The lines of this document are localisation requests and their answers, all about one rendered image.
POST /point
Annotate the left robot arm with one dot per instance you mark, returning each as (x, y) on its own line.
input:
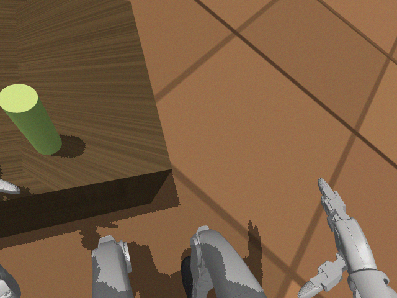
(9, 288)

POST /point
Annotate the right robot arm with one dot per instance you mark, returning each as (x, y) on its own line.
(370, 283)

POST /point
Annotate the right robot hand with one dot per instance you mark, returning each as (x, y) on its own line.
(354, 252)

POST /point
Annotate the can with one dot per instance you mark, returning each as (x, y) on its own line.
(23, 105)

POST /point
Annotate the right robot foot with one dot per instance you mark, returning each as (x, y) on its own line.
(187, 278)

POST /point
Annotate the left robot hand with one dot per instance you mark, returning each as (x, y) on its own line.
(8, 187)

